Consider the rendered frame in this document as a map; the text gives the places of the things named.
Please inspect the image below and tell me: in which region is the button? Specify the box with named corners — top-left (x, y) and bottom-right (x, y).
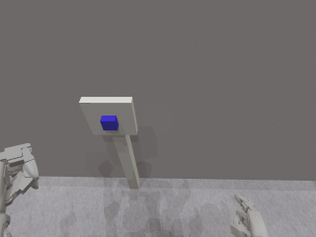
top-left (100, 116), bottom-right (119, 130)

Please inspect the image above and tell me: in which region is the left robot hand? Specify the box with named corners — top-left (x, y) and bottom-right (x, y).
top-left (0, 143), bottom-right (40, 213)

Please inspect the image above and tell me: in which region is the right robot hand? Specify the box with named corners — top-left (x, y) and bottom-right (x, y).
top-left (230, 194), bottom-right (270, 237)

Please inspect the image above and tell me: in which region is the left robot forearm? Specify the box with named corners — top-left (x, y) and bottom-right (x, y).
top-left (0, 212), bottom-right (12, 237)

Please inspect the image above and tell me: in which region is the panel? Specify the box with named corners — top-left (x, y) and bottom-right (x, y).
top-left (79, 97), bottom-right (140, 190)

